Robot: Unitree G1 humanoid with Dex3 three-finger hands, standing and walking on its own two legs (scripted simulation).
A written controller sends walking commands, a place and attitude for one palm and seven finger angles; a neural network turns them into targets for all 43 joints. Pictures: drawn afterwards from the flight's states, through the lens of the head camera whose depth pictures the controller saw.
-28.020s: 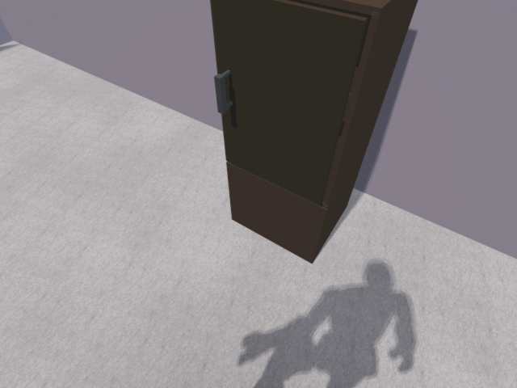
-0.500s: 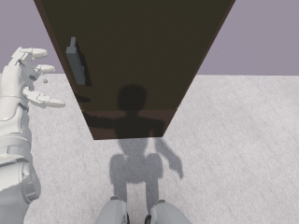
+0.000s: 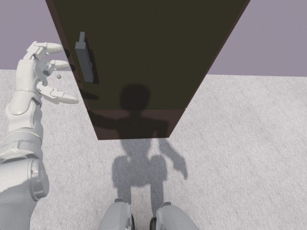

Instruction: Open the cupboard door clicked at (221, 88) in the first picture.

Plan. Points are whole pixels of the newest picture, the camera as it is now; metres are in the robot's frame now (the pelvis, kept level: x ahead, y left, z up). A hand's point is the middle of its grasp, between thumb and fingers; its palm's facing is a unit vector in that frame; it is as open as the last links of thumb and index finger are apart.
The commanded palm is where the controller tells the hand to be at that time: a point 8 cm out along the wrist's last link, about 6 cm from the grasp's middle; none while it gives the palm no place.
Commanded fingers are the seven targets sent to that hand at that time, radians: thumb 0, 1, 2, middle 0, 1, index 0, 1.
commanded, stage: slide the fingers in behind the handle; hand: left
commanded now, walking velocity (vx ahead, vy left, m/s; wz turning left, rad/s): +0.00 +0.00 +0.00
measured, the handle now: (86, 58) +0.53 +0.16 +0.07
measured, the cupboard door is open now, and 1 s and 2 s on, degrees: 0 0 0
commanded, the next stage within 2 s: close the thumb around the handle in 1.62 s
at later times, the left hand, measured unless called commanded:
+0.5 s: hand (71, 79) +0.47 +0.19 +0.06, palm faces +0.05 -1.00 -0.01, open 14.0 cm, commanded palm +0.45 +0.23 +0.06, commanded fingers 0.00 -0.50 0.30 -0.30 -1.20 -0.30 -1.20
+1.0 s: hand (83, 78) +0.48 +0.17 +0.06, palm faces +0.05 -1.00 +0.00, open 14.0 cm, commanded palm +0.45 +0.20 +0.06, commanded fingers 0.00 -0.50 0.30 -0.30 -1.20 -0.30 -1.20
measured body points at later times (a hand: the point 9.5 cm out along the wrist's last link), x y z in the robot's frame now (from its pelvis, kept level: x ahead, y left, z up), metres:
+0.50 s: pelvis +0.00 -0.01 +0.00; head +0.12 +0.03 +0.43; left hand +0.47 +0.25 +0.06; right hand +0.02 -0.28 -0.10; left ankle +0.03 +0.04 -0.65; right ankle +0.00 -0.11 -0.65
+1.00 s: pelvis +0.00 -0.02 +0.00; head +0.12 +0.01 +0.44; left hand +0.47 +0.22 +0.06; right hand +0.03 -0.28 -0.11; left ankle +0.03 +0.04 -0.65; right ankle +0.00 -0.11 -0.65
